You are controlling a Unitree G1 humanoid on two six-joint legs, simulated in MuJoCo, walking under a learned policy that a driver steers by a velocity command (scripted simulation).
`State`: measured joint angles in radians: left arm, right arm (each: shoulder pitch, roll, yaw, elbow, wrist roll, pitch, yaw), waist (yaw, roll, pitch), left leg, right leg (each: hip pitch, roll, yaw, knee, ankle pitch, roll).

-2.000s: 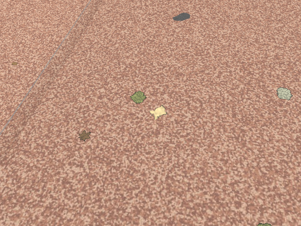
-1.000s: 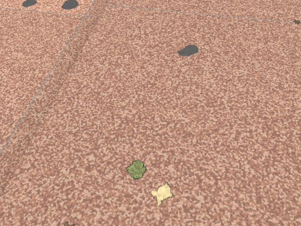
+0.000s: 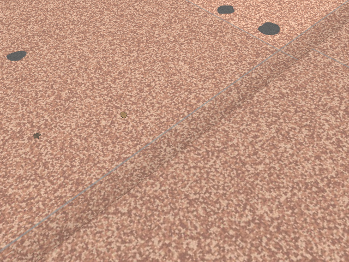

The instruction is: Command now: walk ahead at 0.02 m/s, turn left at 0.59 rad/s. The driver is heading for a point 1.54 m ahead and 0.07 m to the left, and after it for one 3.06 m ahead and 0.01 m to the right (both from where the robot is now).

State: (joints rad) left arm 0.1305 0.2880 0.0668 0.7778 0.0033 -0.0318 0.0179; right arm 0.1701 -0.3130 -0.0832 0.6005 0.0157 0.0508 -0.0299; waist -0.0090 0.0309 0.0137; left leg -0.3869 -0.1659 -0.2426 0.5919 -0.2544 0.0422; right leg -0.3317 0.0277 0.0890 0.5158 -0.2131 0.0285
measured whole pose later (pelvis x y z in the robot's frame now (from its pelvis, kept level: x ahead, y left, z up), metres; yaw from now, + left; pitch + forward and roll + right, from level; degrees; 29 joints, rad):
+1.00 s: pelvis +0.03 +0.05 +0.00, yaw +14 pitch +0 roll +0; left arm 0.31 0.27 0.05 0.85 -0.03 -0.02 0.03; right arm 0.27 -0.25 -0.07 0.80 0.01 -0.06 0.02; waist -0.01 -0.03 -0.01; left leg -0.22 -0.05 0.04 0.55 -0.33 0.07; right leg -0.26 -0.05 0.03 0.72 -0.43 0.01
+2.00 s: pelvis +0.52 +0.15 -0.01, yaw +13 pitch +2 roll -1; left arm 0.37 0.28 0.04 0.89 -0.02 -0.06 0.00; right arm 0.11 -0.25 -0.04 0.72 0.01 -0.10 0.04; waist 0.03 -0.01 0.02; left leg -0.44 -0.02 0.04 0.58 -0.19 0.06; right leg -0.22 0.04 0.05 1.00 -0.50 -0.06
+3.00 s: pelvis +1.14 +0.11 -0.11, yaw +13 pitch +1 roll -1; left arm 0.39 0.21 0.04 1.00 -0.01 -0.09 0.01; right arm 0.11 -0.24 -0.06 0.76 0.01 -0.06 -0.01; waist 0.06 0.04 0.00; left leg -0.71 0.10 -0.04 0.74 0.10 -0.01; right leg -0.06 0.07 -0.04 0.33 -0.28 -0.07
